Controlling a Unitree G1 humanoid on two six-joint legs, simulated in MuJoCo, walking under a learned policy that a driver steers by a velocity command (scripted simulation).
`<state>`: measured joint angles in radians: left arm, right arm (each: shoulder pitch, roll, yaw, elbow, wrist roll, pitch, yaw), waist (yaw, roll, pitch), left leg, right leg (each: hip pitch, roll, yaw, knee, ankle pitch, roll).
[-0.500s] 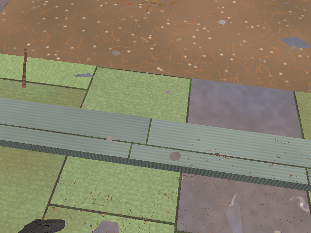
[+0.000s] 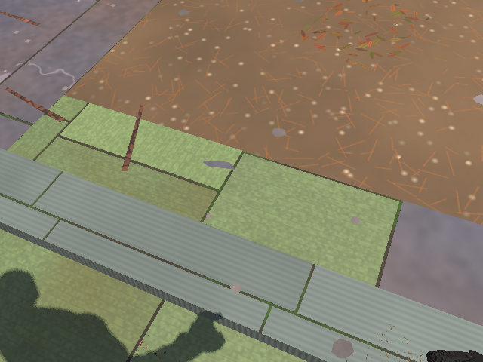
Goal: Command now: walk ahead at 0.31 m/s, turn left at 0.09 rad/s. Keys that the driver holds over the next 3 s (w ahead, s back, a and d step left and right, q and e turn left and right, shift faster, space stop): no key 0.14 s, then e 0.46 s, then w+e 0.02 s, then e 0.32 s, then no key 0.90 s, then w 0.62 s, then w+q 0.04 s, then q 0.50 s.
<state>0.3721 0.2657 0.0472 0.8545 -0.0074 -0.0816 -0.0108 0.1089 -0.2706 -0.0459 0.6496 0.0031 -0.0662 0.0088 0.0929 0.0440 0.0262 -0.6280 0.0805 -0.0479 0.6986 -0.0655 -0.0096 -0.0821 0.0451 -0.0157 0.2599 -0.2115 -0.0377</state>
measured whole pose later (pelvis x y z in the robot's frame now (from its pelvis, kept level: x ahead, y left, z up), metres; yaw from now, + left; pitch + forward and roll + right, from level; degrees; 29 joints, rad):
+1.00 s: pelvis +0.15 +0.00 -0.01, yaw -26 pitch +2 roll +2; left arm 0.19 0.31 0.07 0.68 -0.01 0.03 0.04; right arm 0.07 -0.29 -0.08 0.80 0.01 -0.01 -0.02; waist 0.02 0.00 0.03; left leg -0.38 -0.04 -0.08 0.65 -0.32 -0.08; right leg -0.28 0.08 0.19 0.48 -0.24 -0.04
